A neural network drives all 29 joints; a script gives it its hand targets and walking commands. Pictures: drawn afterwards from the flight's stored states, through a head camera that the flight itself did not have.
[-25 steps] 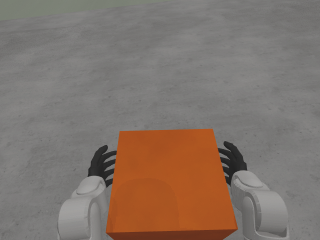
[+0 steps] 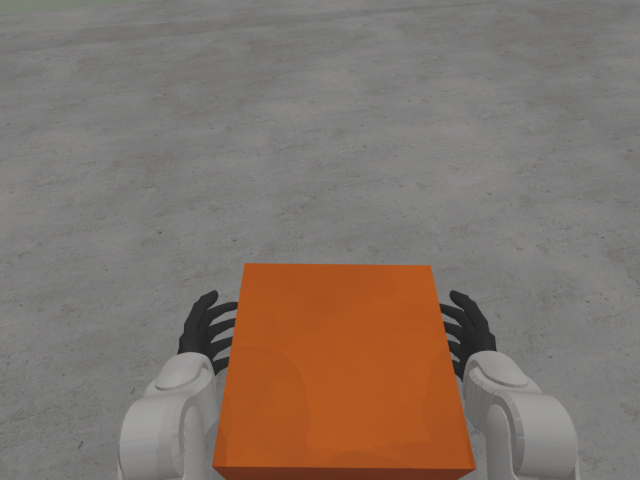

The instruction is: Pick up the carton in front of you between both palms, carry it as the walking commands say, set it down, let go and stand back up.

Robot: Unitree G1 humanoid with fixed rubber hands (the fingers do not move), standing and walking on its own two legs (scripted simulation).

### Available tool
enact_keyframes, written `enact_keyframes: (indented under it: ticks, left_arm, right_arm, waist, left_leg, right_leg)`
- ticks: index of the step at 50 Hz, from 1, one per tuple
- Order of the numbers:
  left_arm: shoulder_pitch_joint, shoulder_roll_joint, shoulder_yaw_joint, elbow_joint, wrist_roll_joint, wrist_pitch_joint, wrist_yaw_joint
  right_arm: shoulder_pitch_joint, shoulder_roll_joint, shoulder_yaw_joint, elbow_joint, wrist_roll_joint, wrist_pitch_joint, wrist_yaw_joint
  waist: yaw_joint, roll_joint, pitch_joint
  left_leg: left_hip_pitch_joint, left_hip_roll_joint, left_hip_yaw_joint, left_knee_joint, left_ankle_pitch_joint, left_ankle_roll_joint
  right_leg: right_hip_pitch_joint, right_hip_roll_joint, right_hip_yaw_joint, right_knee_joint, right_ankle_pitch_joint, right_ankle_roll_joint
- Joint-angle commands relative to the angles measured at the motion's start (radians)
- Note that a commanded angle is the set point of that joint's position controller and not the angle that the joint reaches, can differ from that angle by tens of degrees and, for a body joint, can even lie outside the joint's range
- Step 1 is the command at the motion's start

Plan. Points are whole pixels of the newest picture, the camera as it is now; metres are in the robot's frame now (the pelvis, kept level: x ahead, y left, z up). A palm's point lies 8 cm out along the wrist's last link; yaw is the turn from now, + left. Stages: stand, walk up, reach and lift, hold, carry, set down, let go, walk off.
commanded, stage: carry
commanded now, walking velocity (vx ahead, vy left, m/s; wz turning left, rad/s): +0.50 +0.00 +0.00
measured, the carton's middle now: (334, 392) +0.23 -0.01 +0.00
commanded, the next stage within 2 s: none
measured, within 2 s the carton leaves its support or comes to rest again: neither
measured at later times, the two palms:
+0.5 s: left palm (237, 166) +0.54 +0.12 +0.09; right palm (423, 155) +0.57 -0.18 +0.08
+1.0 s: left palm (220, 78) +0.86 +0.19 +0.07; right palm (362, 74) +0.85 -0.11 +0.08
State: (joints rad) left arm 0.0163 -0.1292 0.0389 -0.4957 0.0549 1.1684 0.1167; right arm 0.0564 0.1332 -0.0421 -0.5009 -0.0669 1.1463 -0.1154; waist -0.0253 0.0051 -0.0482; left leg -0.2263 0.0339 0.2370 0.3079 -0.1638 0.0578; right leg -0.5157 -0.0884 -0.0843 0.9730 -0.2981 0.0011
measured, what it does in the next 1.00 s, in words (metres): walks ahead: right foot, then left foot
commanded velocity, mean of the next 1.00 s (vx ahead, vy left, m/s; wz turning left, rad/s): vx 0.50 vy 0.00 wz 0.00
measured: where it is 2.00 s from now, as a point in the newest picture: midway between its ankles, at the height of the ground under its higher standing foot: (302, 270)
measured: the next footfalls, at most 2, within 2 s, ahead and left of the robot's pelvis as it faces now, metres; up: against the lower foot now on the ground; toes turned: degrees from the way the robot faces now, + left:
right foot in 0.24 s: +0.34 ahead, -0.13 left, +0.00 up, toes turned -9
left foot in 0.72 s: +0.66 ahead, +0.10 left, +0.00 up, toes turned +14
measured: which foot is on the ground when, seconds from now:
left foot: down 0.00-0.26, up 0.28-0.70, down 0.72-1.00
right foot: up 0.00-0.22, down 0.24-0.76, up 0.78-1.00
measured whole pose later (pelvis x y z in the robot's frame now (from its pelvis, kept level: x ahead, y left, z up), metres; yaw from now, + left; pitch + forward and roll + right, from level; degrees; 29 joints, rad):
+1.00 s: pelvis +0.62 +0.04 +0.00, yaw +0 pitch +3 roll -3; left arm 0.00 -0.13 0.02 -0.50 0.07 1.17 0.12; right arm 0.05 0.13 -0.06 -0.51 -0.06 1.15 -0.11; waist -0.01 0.01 -0.03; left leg -0.18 0.02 0.23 0.26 -0.16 0.09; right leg -0.59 -0.12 -0.08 0.96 -0.17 0.02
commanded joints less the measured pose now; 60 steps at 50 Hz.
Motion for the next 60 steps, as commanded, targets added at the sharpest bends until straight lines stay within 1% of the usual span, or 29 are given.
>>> enact_keyframes:
  ticks: [1,2,3,4,5,9,11,12,13,14,16,18,19,21,26,29,31,32,34,36,37,38,39,42,44,46,54,58,60]
  left_arm:
    - [-0.341,-0.908,-0.704,-0.099,-0.299,-0.039,-0.166]
    - [-0.343,-0.883,-0.711,-0.138,-0.293,-0.041,-0.163]
    - [-0.360,-0.872,-0.716,-0.152,-0.307,-0.033,-0.157]
    - [-0.355,-0.841,-0.704,-0.169,-0.298,-0.029,-0.156]
    - [-0.354,-0.824,-0.703,-0.163,-0.302,-0.022,-0.152]
    - [-0.373,-0.757,-0.675,-0.173,-0.303,0.016,-0.157]
    - [-0.361,-0.731,-0.654,-0.145,-0.305,0.035,-0.153]
    - [-0.357,-0.719,-0.641,-0.140,-0.303,0.042,-0.155]
    - [-0.352,-0.706,-0.629,-0.097,-0.299,0.048,-0.154]
    - [-0.352,-0.724,-0.626,-0.107,-0.315,0.048,-0.159]
    - [-0.405,-0.806,-0.643,-0.121,-0.330,0.043,-0.169]
    - [-0.418,-0.866,-0.655,-0.098,-0.344,0.033,-0.182]
    - [-0.433,-0.874,-0.676,-0.101,-0.347,0.029,-0.184]
    - [-0.426,-0.893,-0.682,-0.104,-0.349,0.016,-0.193]
    - [-0.419,-0.848,-0.677,-0.135,-0.359,0.007,-0.196]
    - [-0.387,-0.799,-0.658,-0.147,-0.333,0.019,-0.182]
    - [-0.386,-0.759,-0.640,-0.143,-0.310,0.035,-0.171]
    - [-0.374,-0.765,-0.646,-0.123,-0.310,0.040,-0.167]
    - [-0.376,-0.756,-0.645,-0.113,-0.306,0.047,-0.161]
    - [-0.383,-0.759,-0.645,-0.110,-0.304,0.051,-0.163]
    - [-0.419,-0.752,-0.643,-0.132,-0.314,0.059,-0.162]
    - [-0.427,-0.759,-0.665,-0.159,-0.315,0.064,-0.167]
    - [-0.440,-0.782,-0.683,-0.128,-0.326,0.065,-0.172]
    - [-0.448,-0.891,-0.693,-0.081,-0.319,0.024,-0.185]
    - [-0.445,-0.953,-0.714,-0.055,-0.325,0.002,-0.187]
    - [-0.386,-0.946,-0.714,-0.064,-0.300,-0.020,-0.174]
    - [-0.379,-0.853,-0.733,-0.165,-0.309,-0.010,-0.146]
    - [-0.411,-0.785,-0.702,-0.190,-0.315,0.021,-0.151]
    - [-0.397,-0.766,-0.684,-0.173,-0.313,0.043,-0.150]
  right_arm:
    - [-0.414,0.870,0.733,-0.152,0.365,-0.017,0.200]
    - [-0.404,0.856,0.725,-0.162,0.359,-0.013,0.201]
    - [-0.385,0.835,0.719,-0.152,0.354,-0.008,0.201]
    - [-0.391,0.813,0.725,-0.170,0.360,-0.005,0.196]
    - [-0.372,0.778,0.702,-0.172,0.338,0.003,0.190]
    - [-0.405,0.726,0.675,-0.165,0.327,0.037,0.178]
    - [-0.405,0.713,0.677,-0.137,0.331,0.055,0.168]
    - [-0.413,0.692,0.665,-0.120,0.319,0.067,0.164]
    - [-0.441,0.673,0.669,-0.161,0.321,0.075,0.161]
    - [-0.433,0.705,0.678,-0.147,0.334,0.086,0.165]
    - [-0.468,0.774,0.696,-0.123,0.333,0.080,0.170]
    - [-0.466,0.839,0.688,-0.089,0.329,0.067,0.175]
    - [-0.447,0.867,0.689,-0.065,0.318,0.055,0.177]
    - [-0.451,0.874,0.697,-0.088,0.300,0.032,0.172]
    - [-0.458,0.857,0.700,-0.146,0.316,0.022,0.155]
    - [-0.448,0.814,0.700,-0.146,0.320,0.041,0.153]
    - [-0.443,0.783,0.698,-0.145,0.330,0.057,0.156]
    - [-0.448,0.776,0.690,-0.140,0.333,0.062,0.158]
    - [-0.440,0.752,0.681,-0.132,0.327,0.072,0.160]
    - [-0.431,0.756,0.656,-0.103,0.324,0.074,0.163]
    - [-0.413,0.747,0.638,-0.089,0.316,0.077,0.165]
    - [-0.403,0.751,0.627,-0.044,0.302,0.071,0.168]
    - [-0.400,0.757,0.623,-0.067,0.311,0.067,0.174]
    - [-0.437,0.885,0.659,-0.059,0.320,0.038,0.197]
    - [-0.468,0.909,0.674,-0.086,0.343,0.013,0.207]
    - [-0.439,0.907,0.689,-0.100,0.352,0.004,0.212]
    - [-0.400,0.778,0.679,-0.176,0.354,0.008,0.201]
    - [-0.415,0.741,0.665,-0.155,0.340,0.040,0.182]
    - [-0.417,0.718,0.659,-0.157,0.332,0.056,0.173]
  waist:
    - [0.014,0.130,-0.224]
    - [0.013,0.132,-0.212]
    - [0.008,0.146,-0.188]
    - [0.013,0.106,-0.176]
    - [0.009,0.125,-0.151]
    - [0.011,0.149,-0.115]
    - [0.026,0.101,-0.129]
    - [0.046,0.051,-0.201]
    - [0.059,-0.210,-0.270]
    - [0.058,-0.327,-0.304]
    - [0.051,-0.198,-0.299]
    - [0.037,-0.046,-0.286]
    - [0.036,-0.065,-0.268]
    - [0.040,-0.128,-0.250]
    - [0.035,-0.131,-0.184]
    - [0.037,-0.133,-0.121]
    - [0.040,-0.155,-0.082]
    - [0.046,-0.165,-0.091]
    - [0.035,-0.164,-0.113]
    - [0.006,-0.116,-0.221]
    - [-0.012,0.019,-0.273]
    - [-0.001,0.276,-0.330]
    - [0.010,0.304,-0.305]
    - [0.018,0.042,-0.279]
    - [0.018,0.126,-0.289]
    - [0.016,0.119,-0.260]
    - [0.017,0.131,-0.159]
    - [0.009,0.071,-0.086]
    - [0.014,0.134,-0.037]
  left_leg:
    - [0.250,0.251,-0.189,-0.162,0.115,0.083]
    - [0.256,0.210,-0.150,-0.157,0.144,0.072]
    - [0.266,0.226,-0.160,-0.150,0.185,0.070]
    - [0.259,0.241,-0.145,-0.148,0.258,0.072]
    - [0.273,0.212,-0.132,-0.131,0.285,0.064]
    - [0.262,0.223,-0.076,-0.073,0.285,0.026]
    - [0.157,0.160,0.010,0.171,0.375,-0.015]
    - [0.054,0.132,0.003,0.359,0.337,-0.037]
    - [-0.177,0.023,0.007,0.670,0.081,-0.090]
    - [-0.352,-0.038,-0.088,0.843,-0.315,-0.090]
    - [-0.444,0.057,-0.226,0.974,-0.302,-0.030]
    - [-0.393,0.108,-0.238,0.837,-0.158,-0.034]
    - [-0.382,0.097,-0.224,0.778,-0.123,-0.042]
    - [-0.414,0.092,-0.200,0.692,-0.081,-0.059]
    - [-0.443,0.084,-0.119,0.457,0.054,-0.081]
    - [-0.373,0.052,-0.067,0.297,0.125,-0.078]
    - [-0.361,0.035,-0.038,0.246,0.156,-0.066]
    - [-0.347,0.032,-0.033,0.206,0.151,-0.058]
    - [-0.203,0.015,-0.014,0.180,0.131,-0.031]
    - [0.123,-0.052,0.082,0.113,0.039,-0.037]
    - [0.297,0.108,-0.159,0.070,-0.091,-0.023]
    - [0.426,0.381,-0.660,-0.072,-0.190,0.120]
    - [0.431,0.409,-0.715,-0.121,-0.045,0.138]
    - [0.323,0.330,-0.428,-0.087,0.200,0.087]
    - [0.273,0.287,-0.319,-0.116,0.131,0.042]
    - [0.251,0.259,-0.242,-0.130,0.189,0.038]
    - [0.363,0.207,-0.134,-0.151,0.357,0.042]
    - [0.419,0.223,-0.152,-0.141,0.402,0.081]
    - [0.367,0.200,-0.088,-0.121,0.579,0.052]
  right_leg:
    - [-0.078,-0.028,-0.016,-0.182,0.100,0.018]
    - [-0.064,-0.004,-0.038,-0.254,0.116,0.024]
    - [-0.065,-0.005,-0.054,-0.314,0.136,0.024]
    - [-0.042,-0.003,-0.070,-0.338,0.171,0.023]
    - [-0.049,0.010,-0.071,-0.373,0.193,0.017]
    - [0.099,0.017,-0.115,-0.468,0.226,-0.006]
    - [0.332,0.085,-0.196,-0.550,0.156,-0.010]
    - [0.514,0.037,-0.126,-0.538,0.113,-0.022]
    - [0.674,-0.220,0.315,-0.660,0.034,-0.121]
    - [0.741,-0.337,0.556,-0.774,0.098,-0.207]
    - [0.697,-0.326,0.406,-0.727,0.314,-0.207]
    - [0.596,-0.276,0.260,-0.759,0.310,-0.133]
    - [0.576,-0.252,0.198,-0.770,0.300,-0.104]
    - [0.601,-0.231,0.151,-0.790,0.315,-0.101]
    - [0.599,-0.199,0.020,-0.844,0.310,-0.127]
    - [0.568,-0.145,-0.075,-0.832,0.431,-0.106]
    - [0.595,-0.146,-0.079,-0.827,0.486,-0.101]
    - [0.634,-0.147,-0.077,-0.807,0.490,-0.094]
    - [0.637,-0.169,-0.092,-0.708,0.713,-0.068]
    - [0.525,-0.087,-0.174,-0.404,0.682,-0.041]
    - [0.373,-0.070,-0.147,-0.159,0.466,-0.005]
    - [0.080,0.074,-0.120,0.125,0.063,0.035]
    - [-0.022,0.064,0.049,0.243,-0.189,0.008]
    - [-0.082,-0.043,0.094,0.217,-0.047,-0.031]
    - [-0.035,-0.042,0.056,0.092,0.024,-0.010]
    - [-0.057,-0.030,0.021,0.052,0.089,0.008]
    - [-0.240,-0.029,-0.055,-0.158,0.261,0.030]
    - [-0.226,-0.017,-0.067,-0.294,0.258,0.006]
    - [-0.124,0.017,-0.107,-0.433,0.315,-0.010]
